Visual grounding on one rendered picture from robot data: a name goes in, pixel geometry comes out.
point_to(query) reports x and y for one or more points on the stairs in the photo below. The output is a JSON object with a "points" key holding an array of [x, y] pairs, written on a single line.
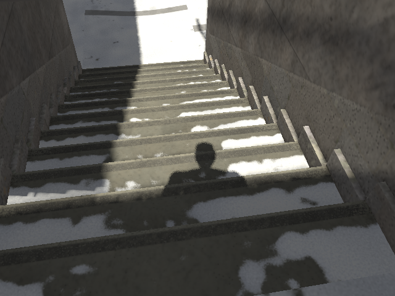
{"points": [[151, 146]]}

